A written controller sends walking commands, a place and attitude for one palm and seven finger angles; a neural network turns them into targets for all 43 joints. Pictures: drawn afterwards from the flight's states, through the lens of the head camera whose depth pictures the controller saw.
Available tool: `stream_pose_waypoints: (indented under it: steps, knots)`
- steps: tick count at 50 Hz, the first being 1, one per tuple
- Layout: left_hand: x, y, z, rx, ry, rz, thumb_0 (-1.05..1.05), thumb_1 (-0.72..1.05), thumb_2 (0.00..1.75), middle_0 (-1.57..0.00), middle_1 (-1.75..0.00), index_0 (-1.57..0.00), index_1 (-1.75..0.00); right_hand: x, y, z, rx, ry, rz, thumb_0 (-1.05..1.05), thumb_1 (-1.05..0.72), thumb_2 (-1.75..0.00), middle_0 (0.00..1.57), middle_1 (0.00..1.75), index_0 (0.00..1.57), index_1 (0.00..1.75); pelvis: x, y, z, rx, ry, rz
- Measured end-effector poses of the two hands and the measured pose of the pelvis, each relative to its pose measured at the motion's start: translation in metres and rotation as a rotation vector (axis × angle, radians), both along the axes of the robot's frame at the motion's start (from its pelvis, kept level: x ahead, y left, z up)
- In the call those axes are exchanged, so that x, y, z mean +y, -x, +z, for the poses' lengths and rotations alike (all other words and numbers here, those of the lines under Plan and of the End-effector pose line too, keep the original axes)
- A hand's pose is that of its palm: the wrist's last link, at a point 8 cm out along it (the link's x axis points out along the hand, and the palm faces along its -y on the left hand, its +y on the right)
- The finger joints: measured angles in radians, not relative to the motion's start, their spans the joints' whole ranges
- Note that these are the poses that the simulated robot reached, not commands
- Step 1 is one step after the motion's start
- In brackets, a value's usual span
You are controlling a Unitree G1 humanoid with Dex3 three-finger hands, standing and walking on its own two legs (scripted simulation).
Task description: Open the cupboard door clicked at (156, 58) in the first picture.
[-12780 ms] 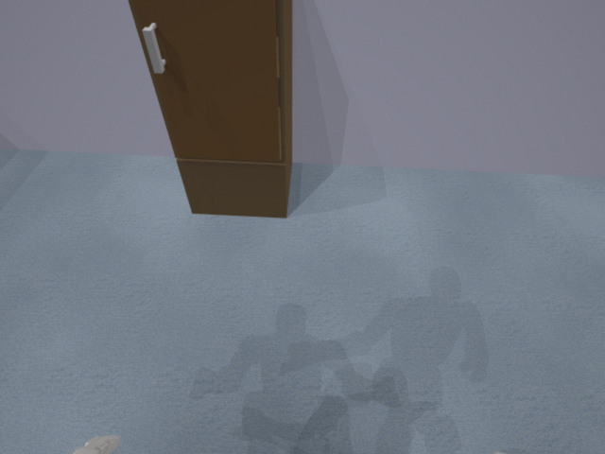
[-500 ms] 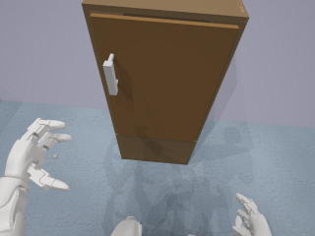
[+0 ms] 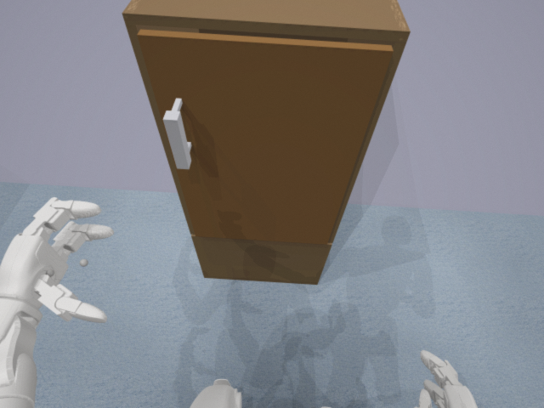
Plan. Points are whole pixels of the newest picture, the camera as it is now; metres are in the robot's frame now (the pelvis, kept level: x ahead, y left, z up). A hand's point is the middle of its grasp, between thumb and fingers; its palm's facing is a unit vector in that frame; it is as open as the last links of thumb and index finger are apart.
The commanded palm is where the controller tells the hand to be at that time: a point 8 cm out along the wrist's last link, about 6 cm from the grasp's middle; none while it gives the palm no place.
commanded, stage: raise the hand with hooked fingers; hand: left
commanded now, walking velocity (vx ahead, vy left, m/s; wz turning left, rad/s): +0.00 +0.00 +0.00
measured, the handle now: (181, 134) +0.57 +0.20 +0.05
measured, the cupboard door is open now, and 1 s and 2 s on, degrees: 0 0 0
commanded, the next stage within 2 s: move the hooked fingers beside the handle in 0.16 s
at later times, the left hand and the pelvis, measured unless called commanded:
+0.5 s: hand (96, 245) +0.31 +0.26 +0.06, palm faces +0.00 -1.00 -0.03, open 14.0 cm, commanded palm +0.30 +0.31 +0.07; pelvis +0.00 -0.01 +0.00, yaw +1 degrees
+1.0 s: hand (111, 202) +0.39 +0.27 +0.06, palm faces -0.01 -1.00 -0.01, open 14.0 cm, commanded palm +0.37 +0.32 +0.06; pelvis +0.00 +0.00 -0.01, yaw -1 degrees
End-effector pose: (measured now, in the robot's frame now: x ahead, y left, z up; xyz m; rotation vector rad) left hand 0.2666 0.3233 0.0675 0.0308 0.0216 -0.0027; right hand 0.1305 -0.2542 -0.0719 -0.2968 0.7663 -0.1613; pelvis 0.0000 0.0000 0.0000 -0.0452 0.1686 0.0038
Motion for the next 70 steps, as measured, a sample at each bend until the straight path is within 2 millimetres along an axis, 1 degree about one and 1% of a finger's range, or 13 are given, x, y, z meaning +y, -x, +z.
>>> stream_pose_waypoints:
  steps: [14, 18, 25, 32, 41, 49, 59, 70]
  knots:
    - [-0.004, 0.003, 0.002, 0.003, -0.003, 0.000, -0.02, -0.50, 0.30, -0.30, -1.20, -0.30, -1.20, 0.003, -0.008, -0.003, -0.023, -0.024, 0.017, 0.01, -0.90, -0.89, 0.20, 0.30, 0.21, 0.30, -0.005, 0.002, -0.001, -0.003, -0.002, 0.003]
    - [-0.006, -0.001, 0.001, 0.002, -0.002, 0.003, -0.02, -0.50, 0.30, -0.30, -1.20, -0.30, -1.20, 0.003, -0.010, -0.005, -0.020, -0.020, 0.024, 0.01, -0.90, -0.89, 0.20, 0.30, 0.21, 0.30, -0.006, 0.003, -0.002, -0.001, -0.002, 0.009]
    - [-0.006, -0.027, -0.001, 0.001, 0.004, 0.001, -0.02, -0.50, 0.30, -0.30, -1.20, -0.30, -1.20, -0.003, -0.004, -0.011, 0.018, -0.004, 0.014, 0.01, -0.90, -0.89, 0.20, 0.30, 0.21, 0.30, -0.008, 0.004, -0.005, 0.012, -0.002, 0.008]
    - [-0.010, -0.055, 0.002, -0.003, 0.008, -0.020, -0.02, -0.50, 0.30, -0.30, -1.20, -0.30, -1.20, -0.011, 0.013, -0.015, 0.070, 0.000, -0.028, 0.01, -0.90, -0.89, 0.20, 0.30, 0.21, 0.30, -0.009, 0.001, -0.006, 0.029, -0.004, -0.004]
    - [-0.005, -0.075, 0.000, -0.005, 0.008, -0.005, -0.02, -0.50, 0.30, -0.30, -1.20, -0.30, -1.20, -0.018, 0.037, -0.022, 0.161, 0.006, -0.079, 0.01, -0.90, -0.89, 0.20, 0.30, 0.21, 0.30, -0.007, -0.002, -0.008, 0.051, -0.005, -0.016]
    - [-0.002, -0.098, -0.005, 0.000, 0.022, -0.009, -0.02, -0.50, 0.30, -0.30, -1.20, -0.30, -1.20, -0.019, 0.051, -0.029, 0.229, 0.023, -0.096, 0.01, -0.90, -0.89, 0.20, 0.30, 0.21, 0.30, -0.005, -0.001, -0.013, 0.075, 0.001, -0.015]
    - [-0.002, -0.131, -0.004, 0.001, 0.027, -0.017, -0.02, -0.50, 0.30, -0.30, -1.20, -0.30, -1.20, -0.016, 0.066, -0.035, 0.288, 0.028, -0.124, 0.01, -0.90, -0.89, 0.20, 0.30, 0.21, 0.30, -0.001, 0.001, -0.018, 0.105, 0.009, -0.021]
    - [0.005, -0.164, -0.006, 0.004, 0.033, -0.008, -0.02, -0.50, 0.30, -0.30, -1.20, -0.30, -1.20, -0.016, 0.098, -0.041, 0.397, 0.044, -0.175, 0.00, -0.90, -0.89, 0.20, 0.30, 0.21, 0.30, 0.003, 0.002, -0.025, 0.147, 0.019, -0.034]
